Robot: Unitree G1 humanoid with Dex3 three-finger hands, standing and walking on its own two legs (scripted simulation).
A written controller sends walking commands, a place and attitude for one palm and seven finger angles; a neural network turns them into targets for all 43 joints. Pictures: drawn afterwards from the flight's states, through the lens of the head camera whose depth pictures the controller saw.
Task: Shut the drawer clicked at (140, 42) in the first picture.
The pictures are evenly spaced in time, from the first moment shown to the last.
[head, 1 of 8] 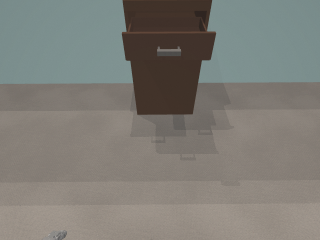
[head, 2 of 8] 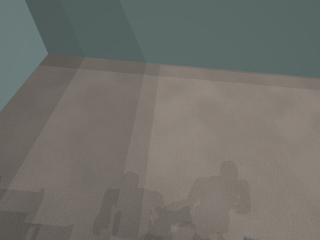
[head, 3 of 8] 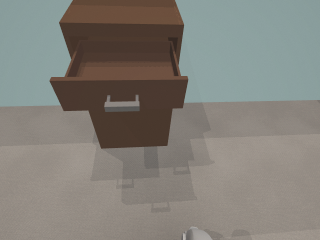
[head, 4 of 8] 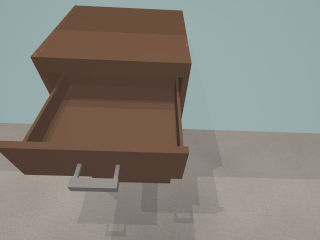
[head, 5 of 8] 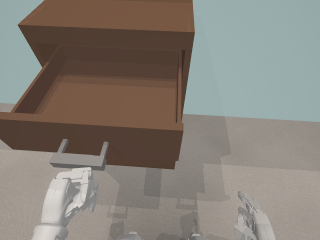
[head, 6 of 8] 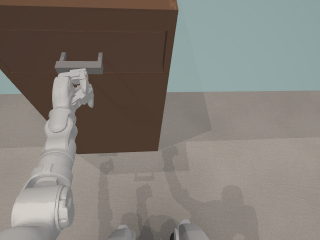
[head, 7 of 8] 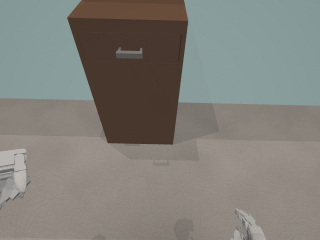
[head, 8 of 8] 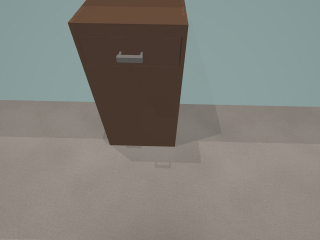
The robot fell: no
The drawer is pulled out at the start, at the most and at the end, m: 0.29 0.29 0.00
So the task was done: yes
